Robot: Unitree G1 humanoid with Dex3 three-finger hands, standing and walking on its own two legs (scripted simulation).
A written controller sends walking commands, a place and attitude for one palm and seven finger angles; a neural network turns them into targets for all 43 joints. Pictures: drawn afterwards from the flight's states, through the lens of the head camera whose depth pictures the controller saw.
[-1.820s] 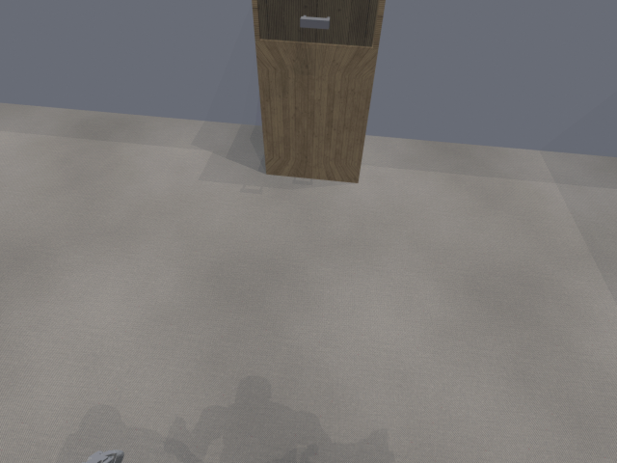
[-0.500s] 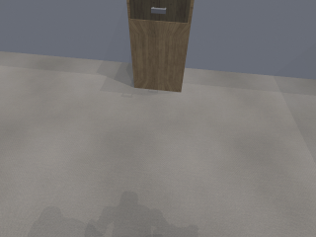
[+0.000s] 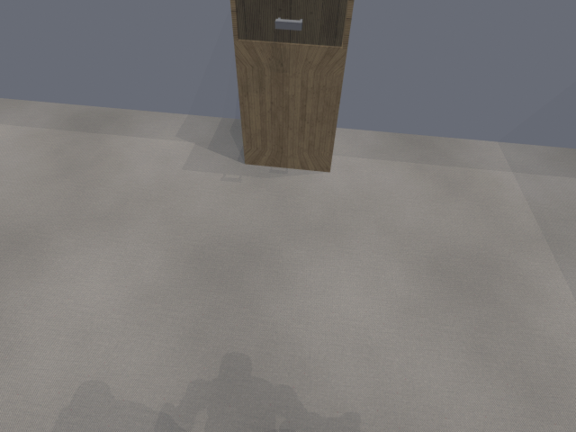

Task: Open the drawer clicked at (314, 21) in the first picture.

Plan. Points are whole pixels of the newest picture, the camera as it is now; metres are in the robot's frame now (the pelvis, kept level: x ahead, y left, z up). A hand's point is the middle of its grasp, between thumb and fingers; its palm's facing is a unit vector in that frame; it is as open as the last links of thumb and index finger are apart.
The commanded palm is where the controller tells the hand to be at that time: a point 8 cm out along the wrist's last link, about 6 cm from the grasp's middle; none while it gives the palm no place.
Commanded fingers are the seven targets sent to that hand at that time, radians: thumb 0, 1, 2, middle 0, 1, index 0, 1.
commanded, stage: walk to a spot facing it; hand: left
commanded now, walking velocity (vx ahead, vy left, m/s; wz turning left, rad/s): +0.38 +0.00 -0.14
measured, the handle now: (289, 22) +1.54 +0.08 -0.01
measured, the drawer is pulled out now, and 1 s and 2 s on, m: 0.00 0.00 0.00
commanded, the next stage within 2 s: turn to face it in 1.56 s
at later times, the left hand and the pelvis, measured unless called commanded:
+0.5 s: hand (187, 426) +0.17 +0.18 -0.19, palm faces -0.09 -0.98 -0.16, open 7.3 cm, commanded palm none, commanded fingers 0.00 0.90 0.90 -0.20 -0.30 -0.20 -0.30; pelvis +0.14 +0.00 -0.02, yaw -5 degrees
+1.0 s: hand (240, 329) +0.34 +0.12 -0.18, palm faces +0.00 -0.99 -0.17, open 7.3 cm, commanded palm none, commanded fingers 0.00 0.90 0.90 -0.20 -0.30 -0.20 -0.30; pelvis +0.33 -0.06 +0.00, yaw -4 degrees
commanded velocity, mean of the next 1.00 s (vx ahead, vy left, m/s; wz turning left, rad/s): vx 0.38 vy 0.00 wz -0.04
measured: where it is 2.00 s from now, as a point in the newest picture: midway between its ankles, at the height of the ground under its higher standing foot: (309, 301)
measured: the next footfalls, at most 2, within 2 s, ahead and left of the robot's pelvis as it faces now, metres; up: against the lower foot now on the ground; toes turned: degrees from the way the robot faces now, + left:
right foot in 0.62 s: +0.35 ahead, -0.12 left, +0.00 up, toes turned -13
left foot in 1.22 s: +0.54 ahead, +0.08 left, +0.00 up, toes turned +7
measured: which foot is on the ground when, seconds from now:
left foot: down 0.00-0.62, up 0.64-1.00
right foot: down 0.00-0.28, up 0.30-0.60, down 0.62-1.00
